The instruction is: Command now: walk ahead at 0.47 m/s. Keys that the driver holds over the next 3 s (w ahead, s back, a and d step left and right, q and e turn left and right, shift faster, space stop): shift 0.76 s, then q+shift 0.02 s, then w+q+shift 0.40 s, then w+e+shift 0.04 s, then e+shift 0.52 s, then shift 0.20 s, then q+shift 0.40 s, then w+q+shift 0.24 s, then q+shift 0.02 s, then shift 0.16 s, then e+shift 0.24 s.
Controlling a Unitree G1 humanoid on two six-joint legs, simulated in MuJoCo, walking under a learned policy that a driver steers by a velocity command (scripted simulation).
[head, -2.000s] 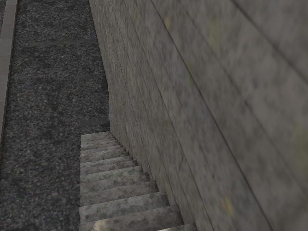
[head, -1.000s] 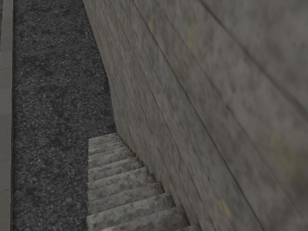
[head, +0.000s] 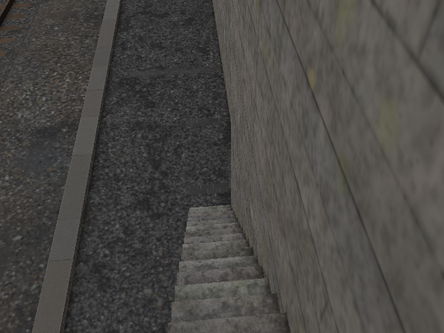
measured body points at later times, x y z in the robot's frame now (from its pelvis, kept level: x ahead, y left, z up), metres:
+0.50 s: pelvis +0.18 +0.02 -0.27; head +0.18 -0.01 +0.18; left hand +0.09 +0.22 -0.41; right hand +0.23 -0.23 -0.43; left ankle +0.11 +0.11 -0.92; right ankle +0.17 -0.10 -0.88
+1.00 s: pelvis +0.48 +0.03 -0.60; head +0.45 +0.00 -0.15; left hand +0.35 +0.30 -0.72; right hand +0.66 -0.20 -0.72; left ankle +0.28 +0.11 -1.09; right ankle +0.55 -0.14 -1.34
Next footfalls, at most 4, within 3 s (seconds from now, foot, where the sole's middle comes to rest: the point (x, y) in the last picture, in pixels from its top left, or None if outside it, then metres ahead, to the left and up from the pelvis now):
0.14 left None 0.07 0.18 -0.97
0.28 right None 0.17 -0.09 -0.97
0.44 left None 0.14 0.11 -0.97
0.78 right None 0.46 -0.14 -1.24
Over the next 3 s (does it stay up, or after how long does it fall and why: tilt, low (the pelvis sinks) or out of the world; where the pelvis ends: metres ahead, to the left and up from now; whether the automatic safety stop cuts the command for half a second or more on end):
stays up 0.97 0.18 -1.10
